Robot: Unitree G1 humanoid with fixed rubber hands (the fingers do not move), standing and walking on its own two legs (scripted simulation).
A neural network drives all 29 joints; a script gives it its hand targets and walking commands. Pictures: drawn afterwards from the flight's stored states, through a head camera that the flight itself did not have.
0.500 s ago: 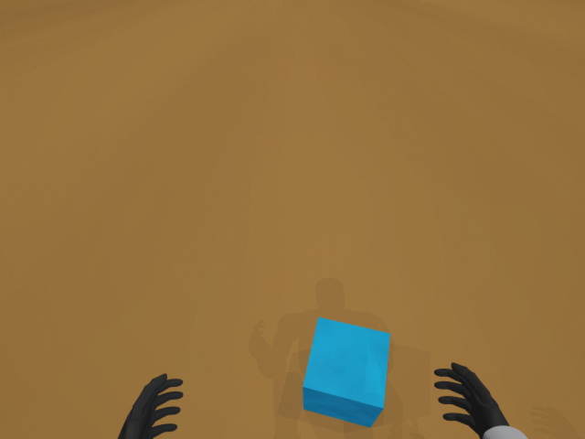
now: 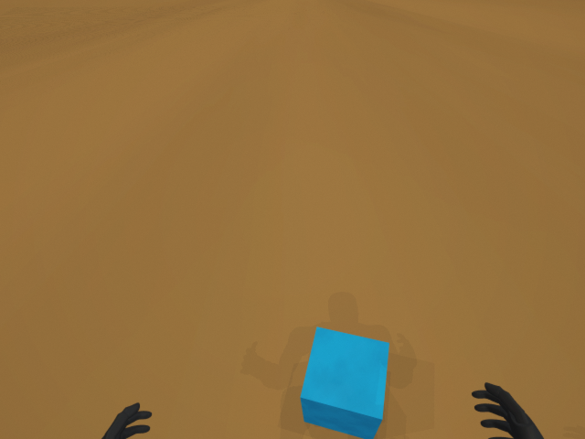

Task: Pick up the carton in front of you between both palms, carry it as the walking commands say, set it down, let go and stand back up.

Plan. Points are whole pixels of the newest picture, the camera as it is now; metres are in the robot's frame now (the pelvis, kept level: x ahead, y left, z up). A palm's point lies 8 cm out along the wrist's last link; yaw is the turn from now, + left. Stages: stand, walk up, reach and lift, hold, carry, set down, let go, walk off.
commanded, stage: stand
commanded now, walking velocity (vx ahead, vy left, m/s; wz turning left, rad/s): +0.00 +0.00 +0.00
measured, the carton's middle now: (344, 384) +0.40 -0.10 -0.64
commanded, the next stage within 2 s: none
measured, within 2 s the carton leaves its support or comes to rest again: neither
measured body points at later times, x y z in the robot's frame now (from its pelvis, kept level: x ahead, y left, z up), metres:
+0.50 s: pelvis +0.01 -0.02 +0.00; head +0.02 -0.03 +0.45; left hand +0.13 +0.28 -0.09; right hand +0.15 -0.31 -0.11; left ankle -0.06 +0.12 -0.73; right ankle +0.01 -0.12 -0.73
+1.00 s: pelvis -0.01 -0.01 +0.01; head -0.01 -0.03 +0.46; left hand +0.10 +0.30 -0.10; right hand +0.11 -0.31 -0.11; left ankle -0.06 +0.12 -0.73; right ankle +0.01 -0.12 -0.73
